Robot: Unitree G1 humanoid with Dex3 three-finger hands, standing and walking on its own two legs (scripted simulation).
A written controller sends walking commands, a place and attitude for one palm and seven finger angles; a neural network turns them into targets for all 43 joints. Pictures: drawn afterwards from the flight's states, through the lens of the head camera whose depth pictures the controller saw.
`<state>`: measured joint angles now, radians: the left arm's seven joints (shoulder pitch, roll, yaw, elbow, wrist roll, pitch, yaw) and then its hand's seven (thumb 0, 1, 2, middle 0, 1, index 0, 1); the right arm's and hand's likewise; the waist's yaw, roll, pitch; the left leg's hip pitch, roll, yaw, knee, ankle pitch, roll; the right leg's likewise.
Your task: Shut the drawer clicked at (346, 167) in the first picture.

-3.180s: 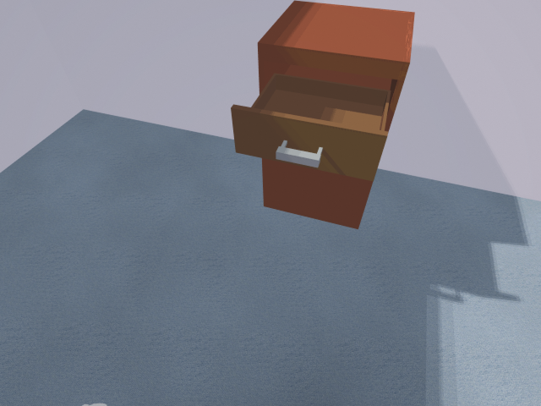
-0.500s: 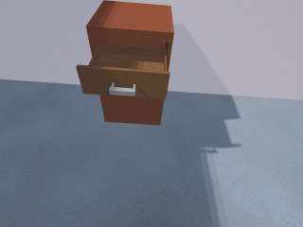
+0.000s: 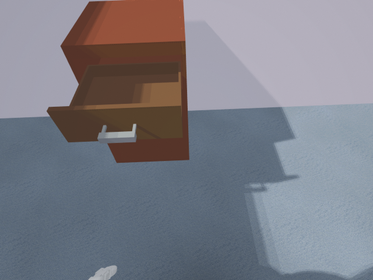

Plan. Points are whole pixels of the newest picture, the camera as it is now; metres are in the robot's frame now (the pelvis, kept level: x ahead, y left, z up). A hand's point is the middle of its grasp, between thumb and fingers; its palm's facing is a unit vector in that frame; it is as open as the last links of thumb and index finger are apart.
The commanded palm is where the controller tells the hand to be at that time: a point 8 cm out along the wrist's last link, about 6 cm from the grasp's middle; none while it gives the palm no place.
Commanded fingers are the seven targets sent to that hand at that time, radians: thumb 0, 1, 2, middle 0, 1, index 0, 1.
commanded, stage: take the last steps up to it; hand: left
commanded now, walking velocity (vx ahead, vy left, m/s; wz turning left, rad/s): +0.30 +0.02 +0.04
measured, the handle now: (118, 132) +0.57 +0.24 -0.09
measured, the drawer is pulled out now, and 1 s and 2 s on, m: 0.30 0.30 0.30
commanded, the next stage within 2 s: come to a stop and stand still in 0.64 s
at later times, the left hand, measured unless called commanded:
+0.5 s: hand out of the picture +0.11 +0.21 -0.17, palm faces +0.10 -0.99 -0.13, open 7.3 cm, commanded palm none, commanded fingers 0.00 0.90 0.90 -0.20 -0.30 -0.20 -0.30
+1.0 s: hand (131, 202) +0.35 +0.17 -0.15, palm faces +0.05 -0.97 -0.23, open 7.2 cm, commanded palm none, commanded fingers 0.00 0.90 0.90 -0.20 -0.30 -0.20 -0.30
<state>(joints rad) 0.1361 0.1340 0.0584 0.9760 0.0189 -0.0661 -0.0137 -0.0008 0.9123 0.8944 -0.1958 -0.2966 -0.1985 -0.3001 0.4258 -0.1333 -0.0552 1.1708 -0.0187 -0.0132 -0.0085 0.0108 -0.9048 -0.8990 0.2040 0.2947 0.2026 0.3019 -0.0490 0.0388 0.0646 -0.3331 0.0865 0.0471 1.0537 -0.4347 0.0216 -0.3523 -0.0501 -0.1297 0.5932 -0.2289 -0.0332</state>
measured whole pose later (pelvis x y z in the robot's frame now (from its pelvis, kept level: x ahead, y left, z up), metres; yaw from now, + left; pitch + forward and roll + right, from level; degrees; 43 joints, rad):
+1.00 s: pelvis +0.25 +0.00 +0.01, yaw +2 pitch -1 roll +1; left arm 0.12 0.12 0.04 1.02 0.02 -0.02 0.04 -0.01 0.93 0.89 -0.20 -0.30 -0.20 -0.30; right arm 0.30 -0.14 -0.05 1.13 0.00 0.04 -0.04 0.01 -0.91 -0.90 0.20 0.29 0.20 0.30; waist -0.03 0.03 0.08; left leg -0.34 0.03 0.05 0.93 -0.52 -0.04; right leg -0.29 -0.07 -0.13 0.53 -0.21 -0.03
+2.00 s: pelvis +0.25 +0.05 +0.01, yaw -2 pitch +0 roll +1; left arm 0.19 0.17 -0.02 0.97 0.02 -0.01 0.04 0.00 0.91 0.89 -0.20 -0.30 -0.20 -0.30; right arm 0.23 -0.18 -0.01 1.09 -0.01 0.01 -0.02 0.01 -0.91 -0.90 0.20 0.29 0.20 0.30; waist -0.03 0.01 0.04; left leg -0.19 0.01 0.08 0.46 -0.26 0.01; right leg -0.21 0.01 -0.05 0.49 -0.28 -0.03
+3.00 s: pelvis +0.20 +0.05 -0.09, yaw +2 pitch +14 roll -2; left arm 0.61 0.16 0.05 -0.11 -0.19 -0.53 -0.13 0.02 0.90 0.89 -0.57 -0.70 -0.57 -0.70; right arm 0.11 -0.23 -0.02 0.44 0.01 -0.20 -0.02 0.01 -0.90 -0.90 0.20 0.29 0.20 0.30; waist 0.06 0.00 -0.15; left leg -0.96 0.03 -0.01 1.24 -0.53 0.01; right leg -0.91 -0.02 -0.14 1.21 -0.55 -0.06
